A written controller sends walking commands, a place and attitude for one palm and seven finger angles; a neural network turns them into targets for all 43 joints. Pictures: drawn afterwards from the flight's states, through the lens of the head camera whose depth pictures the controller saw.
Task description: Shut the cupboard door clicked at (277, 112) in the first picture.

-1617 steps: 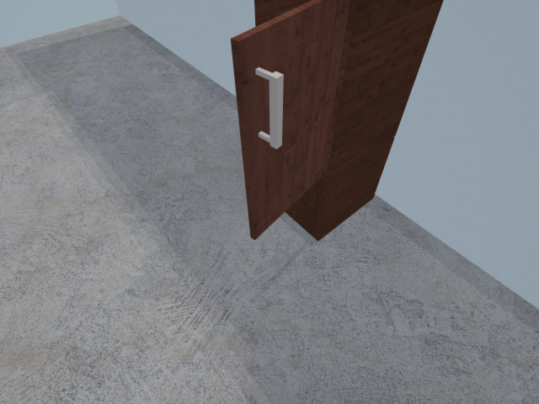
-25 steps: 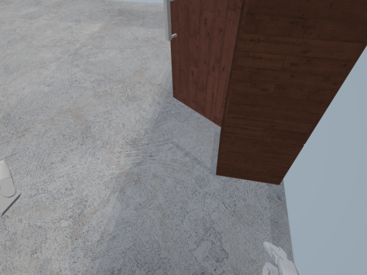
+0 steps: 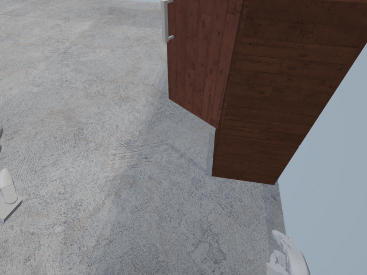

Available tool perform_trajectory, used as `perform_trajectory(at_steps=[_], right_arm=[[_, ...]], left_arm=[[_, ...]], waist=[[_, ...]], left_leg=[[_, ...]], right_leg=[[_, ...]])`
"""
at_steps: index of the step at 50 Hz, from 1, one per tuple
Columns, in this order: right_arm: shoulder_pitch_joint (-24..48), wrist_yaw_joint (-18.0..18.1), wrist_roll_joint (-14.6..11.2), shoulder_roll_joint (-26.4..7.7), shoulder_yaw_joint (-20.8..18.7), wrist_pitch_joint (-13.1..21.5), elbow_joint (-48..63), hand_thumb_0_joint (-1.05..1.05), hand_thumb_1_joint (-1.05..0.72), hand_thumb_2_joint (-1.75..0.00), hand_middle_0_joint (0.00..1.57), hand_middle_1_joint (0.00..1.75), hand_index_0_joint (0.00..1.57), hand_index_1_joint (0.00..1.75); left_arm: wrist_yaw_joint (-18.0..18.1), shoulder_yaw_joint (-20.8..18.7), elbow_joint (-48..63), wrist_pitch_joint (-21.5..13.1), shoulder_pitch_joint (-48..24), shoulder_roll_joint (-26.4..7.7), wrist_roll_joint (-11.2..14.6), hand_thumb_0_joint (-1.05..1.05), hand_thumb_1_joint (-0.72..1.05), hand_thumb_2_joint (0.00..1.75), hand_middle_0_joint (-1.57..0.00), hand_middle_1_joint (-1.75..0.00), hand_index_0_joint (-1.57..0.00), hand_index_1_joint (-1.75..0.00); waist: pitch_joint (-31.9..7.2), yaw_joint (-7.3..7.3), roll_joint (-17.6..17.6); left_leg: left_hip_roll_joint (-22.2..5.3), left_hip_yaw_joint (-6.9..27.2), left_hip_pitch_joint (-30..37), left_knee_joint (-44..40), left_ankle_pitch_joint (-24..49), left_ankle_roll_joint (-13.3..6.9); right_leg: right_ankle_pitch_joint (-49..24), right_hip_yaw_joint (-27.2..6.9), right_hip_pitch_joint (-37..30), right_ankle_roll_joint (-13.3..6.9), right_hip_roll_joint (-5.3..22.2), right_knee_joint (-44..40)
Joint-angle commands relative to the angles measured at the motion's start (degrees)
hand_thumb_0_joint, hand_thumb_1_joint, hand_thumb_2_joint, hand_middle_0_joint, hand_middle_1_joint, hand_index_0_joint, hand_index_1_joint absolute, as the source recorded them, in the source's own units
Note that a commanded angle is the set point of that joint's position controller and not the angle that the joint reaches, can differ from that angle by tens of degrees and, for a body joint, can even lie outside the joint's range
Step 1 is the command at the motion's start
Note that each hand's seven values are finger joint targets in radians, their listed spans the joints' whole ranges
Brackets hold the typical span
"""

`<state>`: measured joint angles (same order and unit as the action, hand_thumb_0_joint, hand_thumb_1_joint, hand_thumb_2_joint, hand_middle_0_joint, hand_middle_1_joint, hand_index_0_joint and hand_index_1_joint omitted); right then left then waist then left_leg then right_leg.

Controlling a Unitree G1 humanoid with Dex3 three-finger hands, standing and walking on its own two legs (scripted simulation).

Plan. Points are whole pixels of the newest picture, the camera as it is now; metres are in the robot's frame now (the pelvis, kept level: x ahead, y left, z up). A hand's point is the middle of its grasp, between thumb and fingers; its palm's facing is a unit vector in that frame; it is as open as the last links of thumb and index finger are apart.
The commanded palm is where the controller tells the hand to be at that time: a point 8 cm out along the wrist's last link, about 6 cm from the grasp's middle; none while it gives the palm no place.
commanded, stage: let the arm hang, fingers relaxed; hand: left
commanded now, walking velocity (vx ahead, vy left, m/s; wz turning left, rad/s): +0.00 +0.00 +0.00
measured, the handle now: (168, 21) +1.04 +0.11 +0.10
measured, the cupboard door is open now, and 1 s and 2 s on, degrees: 56 56 56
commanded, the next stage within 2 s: look to check the result in 1.10 s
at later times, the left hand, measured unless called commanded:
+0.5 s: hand out of the picture -0.03 +0.21 -0.17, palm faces +0.03 -0.98 -0.21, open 7.1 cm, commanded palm none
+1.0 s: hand out of the picture +0.02 +0.22 -0.16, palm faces +0.00 -0.97 -0.23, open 7.4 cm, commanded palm none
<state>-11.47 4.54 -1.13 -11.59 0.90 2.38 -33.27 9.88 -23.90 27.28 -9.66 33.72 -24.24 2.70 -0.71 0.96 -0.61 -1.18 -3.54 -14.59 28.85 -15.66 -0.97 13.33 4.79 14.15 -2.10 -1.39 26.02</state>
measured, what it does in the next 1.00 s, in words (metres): stands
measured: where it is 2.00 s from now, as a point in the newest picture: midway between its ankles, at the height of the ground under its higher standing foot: outside the picture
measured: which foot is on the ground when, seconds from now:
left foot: down 0.00-1.00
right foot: down 0.00-1.00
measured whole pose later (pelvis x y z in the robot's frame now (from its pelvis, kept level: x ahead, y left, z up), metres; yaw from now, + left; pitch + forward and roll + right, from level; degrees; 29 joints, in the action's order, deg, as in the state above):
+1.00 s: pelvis -0.02 +0.02 +0.01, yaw +0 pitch -1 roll +0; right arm -13.0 1.0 0.7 -13.1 -0.2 0.0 -63.2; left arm 0.6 -0.9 -64.4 -0.3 11.9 -12.2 -0.9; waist 1.0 0.4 -0.3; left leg 1.7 -4.9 -9.2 20.5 -10.3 -3.1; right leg 9.4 3.4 10.5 -0.4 1.0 21.2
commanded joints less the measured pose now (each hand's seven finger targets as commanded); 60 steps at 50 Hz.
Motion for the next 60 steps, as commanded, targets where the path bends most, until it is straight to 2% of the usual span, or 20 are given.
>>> perform_trajectory(at_steps=[1,2,3,5,6,8,10,12,14,17,19,22,23,29,32,37,39,41,45,60], right_arm=[[4.83,-5.21,0.42,-15.28,-4.97,4.37,-3.39,0.0,-0.9,-0.9,0.2,0.3,0.2,0.3],[3.86,-4.97,0.79,-15.0,-4.81,3.38,-2.98,0.0,-0.9,-0.9,0.2,0.3,0.2,0.3],[2.99,-4.93,1.28,-13.93,-4.64,2.9,-3.99,0.0,-0.9,-0.9,0.2,0.3,0.2,0.3],[2.9,-4.81,1.69,-13.82,-3.53,1.48,-4.37,0.0,-0.9,-0.9,0.2,0.3,0.2,0.3],[2.89,-4.76,1.85,-13.78,-3.18,0.94,-4.91,0.0,-0.9,-0.9,0.2,0.3,0.2,0.3],[1.83,-4.71,2.13,-13.45,-3.07,-0.1,-6.34,0.0,-0.9,-0.9,0.2,0.3,0.2,0.3],[0.36,-4.69,2.39,-10.75,-2.15,-1.3,-8.9,0.0,-0.9,-0.9,0.2,0.3,0.2,0.3],[0.29,-4.74,2.6,-9.33,-1.48,-2.04,-11.19,0.0,-0.9,-0.9,0.2,0.3,0.2,0.3],[0.35,-4.65,2.65,-8.6,-1.3,-2.26,-13.23,0.0,-0.9,-0.9,0.2,0.3,0.2,0.3],[-0.67,-4.15,2.83,-7.36,-1.58,-2.55,-16.3,0.0,-0.9,-0.9,0.2,0.3,0.2,0.3],[-1.73,-4.01,2.61,-7.23,-1.88,-2.82,-17.94,0.0,-0.9,-0.9,0.2,0.3,0.2,0.3],[-3.7,-3.76,2.43,-7.56,-2.41,-2.88,-20.24,0.0,-0.9,-0.9,0.2,0.3,0.2,0.3],[-4.58,-3.7,2.31,-7.96,-2.6,-2.83,-20.78,0.0,-0.9,-0.9,0.2,0.3,0.2,0.3],[-7.07,-3.33,2.21,-8.32,-2.8,-2.33,-24.6,0.0,-0.9,-0.9,0.2,0.3,0.2,0.3],[-7.08,-3.22,2.21,-8.5,-2.88,-2.29,-25.76,0.0,-0.9,-0.9,0.2,0.3,0.2,0.3],[-6.26,-3.26,2.08,-8.7,-2.87,-1.89,-26.89,0.0,-0.9,-0.9,0.2,0.3,0.2,0.3],[-5.32,-3.25,2.07,-8.75,-2.82,-1.69,-27.25,0.0,-0.9,-0.9,0.2,0.3,0.2,0.3],[-4.58,-3.22,2.07,-9.03,-2.79,-1.62,-27.47,0.0,-0.9,-0.9,0.2,0.3,0.2,0.3],[-3.57,-3.13,1.99,-9.36,-2.73,-1.21,-27.65,0.0,-0.9,-0.9,0.2,0.3,0.2,0.3],[0.21,-3.02,1.9,-12.21,-2.82,-0.74,-28.02,0.0,-0.9,-0.9,0.2,0.3,0.2,0.3]], left_arm=[[-8.86,17.51,-32.62,8.75,-8.65,0.96,-3.59,0.0,0.9,0.9,-0.2,-0.3,-0.2,-0.3],[-9.33,17.71,-32.17,9.83,-8.75,1.8,-3.75,0.0,0.9,0.9,-0.2,-0.3,-0.2,-0.3],[-9.54,18.27,-34.68,9.55,-10.91,2.7,-4.26,0.0,0.9,0.9,-0.2,-0.3,-0.2,-0.3],[-9.77,18.98,-40.35,9.39,-14.1,1.86,-4.26,0.0,0.9,0.9,-0.2,-0.3,-0.2,-0.3],[-9.7,19.23,-43.51,9.35,-15.49,1.34,-4.34,0.0,0.9,0.9,-0.2,-0.3,-0.2,-0.3],[-9.43,19.81,-50.46,9.2,-17.38,0.4,-4.6,0.0,0.9,0.9,-0.2,-0.3,-0.2,-0.3],[-9.05,20.86,-56.89,9.73,-18.67,1.82,-4.25,0.0,0.9,0.9,-0.2,-0.3,-0.2,-0.3],[-8.84,21.71,-62.55,10.04,-19.35,2.61,-4.05,0.0,0.9,0.9,-0.2,-0.3,-0.2,-0.3],[-8.62,21.93,-67.46,9.97,-18.81,3.25,-3.86,0.0,0.9,0.9,-0.2,-0.3,-0.2,-0.3],[-8.44,21.2,-73.68,9.75,-16.93,4.94,-3.87,0.0,0.9,0.9,-0.2,-0.3,-0.2,-0.3],[-8.46,21.27,-76.76,9.71,-16.48,4.44,-3.83,0.0,0.9,0.9,-0.2,-0.3,-0.2,-0.3],[-8.63,21.2,-80.4,9.35,-17.28,3.78,-3.73,0.0,0.9,0.9,-0.2,-0.3,-0.2,-0.3],[-8.62,21.16,-81.43,9.18,-17.41,3.4,-3.7,0.0,0.9,0.9,-0.2,-0.3,-0.2,-0.3],[-8.65,21.29,-86.17,8.9,-17.73,3.91,-3.62,0.0,0.9,0.9,-0.2,-0.3,-0.2,-0.3],[-8.59,21.33,-87.6,9.01,-17.82,3.89,-3.63,0.0,0.9,0.9,-0.2,-0.3,-0.2,-0.3],[-8.54,21.36,-88.59,8.77,-18.29,3.35,-3.65,0.0,0.9,0.9,-0.2,-0.3,-0.2,-0.3],[-8.52,21.39,-88.95,8.69,-18.62,3.28,-3.63,0.0,0.9,0.9,-0.2,-0.3,-0.2,-0.3],[-8.52,21.48,-89.26,8.75,-18.73,3.28,-3.65,0.0,0.9,0.9,-0.2,-0.3,-0.2,-0.3],[-8.49,21.49,-89.59,8.53,-19.33,3.15,-3.69,0.0,0.9,0.9,-0.2,-0.3,-0.2,-0.3],[-8.72,21.24,-89.85,7.91,-22.99,0.7,-3.59,0.0,0.9,0.9,-0.2,-0.3,-0.2,-0.3]], waist=[[-3.38,0.25,-3.86],[-2.11,0.06,-4.68],[-3.49,-0.5,-1.75],[-3.42,-0.85,4.9],[-3.34,-0.86,9.13],[-4.56,-0.48,13.17],[-4.5,-0.03,10.62],[-3.45,-0.19,4.79],[-3.05,-0.69,-1.98],[-1.92,-1.08,-9.29],[-0.98,-1.3,-10.27],[1.71,-1.05,-6.69],[1.98,-1.02,-3.31],[4.04,-0.66,2.28],[5.38,-0.67,2.79],[3.92,-0.69,2.84],[3.71,-0.89,0.82],[4.3,-1.05,0.44],[2.74,-1.09,-0.17],[0.83,-0.78,-0.3]], left_leg=[[-6.35,5.48,-1.24,0.94,20.26,0.73],[-7.18,5.91,-2.61,-0.15,17.23,0.05],[-7.45,7.22,-3.97,0.01,17.88,-0.9],[-7.56,9.32,-5.72,-1.58,15.45,-2.1],[-6.9,9.93,-5.48,-1.69,14.37,-2.11],[-4.5,8.94,-2.42,0.06,13.24,-1.53],[-3.07,7.93,-0.26,-0.72,9.65,-1.1],[-2.84,7.85,0.2,-3.14,6.54,-0.96],[-3.55,8.43,-1.3,-6.12,3.96,-1.02],[-3.49,8.25,-3.28,-9.06,-3.23,-0.89],[-3.73,8.49,-4.11,-10.2,-5.74,-0.99],[-3.72,8.28,-4.85,-10.98,-7.58,-0.93],[-4.01,8.42,-3.78,-10.68,-5.89,-1.08],[-4.58,8.17,-1.55,-11.77,-4.39,-1.57],[-4.83,8.28,-0.99,-12.56,-5.16,-1.73],[-5.11,7.85,0.51,-12.94,-2.17,-1.79],[-5.46,8.1,0.54,-13.59,-1.26,-1.66],[-5.8,8.56,0.3,-14.7,-2.03,-1.56],[-6.04,8.22,2.09,-14.7,2.75,-1.43],[-6.03,7.62,6.74,-14.32,11.0,-0.94]], right_leg=[[-13.91,-6.88,2.38,-0.53,8.91,2.77],[-7.99,-5.69,3.04,-0.12,7.72,3.28],[-6.22,-4.81,2.61,-0.2,6.7,5.09],[-4.79,-5.07,0.37,-0.31,6.27,5.29],[-4.96,-6.09,-0.22,-0.65,6.62,4.35],[-7.33,-8.91,0.25,-2.24,8.79,2.52],[-3.59,-10.11,1.3,-2.6,9.98,0.32],[1.64,-10.16,1.52,-1.84,9.3,-1.52],[3.27,-9.32,-1.06,-0.97,8.05,-2.16],[4.11,-8.28,-3.51,-1.05,7.36,-4.05],[4.0,-7.7,-4.55,-1.12,7.18,-5.28],[6.07,-8.46,-3.89,-1.38,7.45,-7.66],[5.81,-8.37,-3.37,-1.46,7.55,-8.23],[7.22,-8.68,-1.35,-1.25,7.64,-9.79],[7.82,-8.65,-0.11,-1.02,7.49,-9.98],[4.31,-8.65,-1.46,-0.89,7.64,-9.43],[2.08,-8.32,-2.18,-0.87,7.5,-8.74],[1.08,-8.0,-2.47,-0.6,7.32,-8.44],[-3.04,-7.63,-4.18,-0.42,7.51,-7.98],[-7.88,-7.61,-6.75,-0.45,8.43,-9.5]])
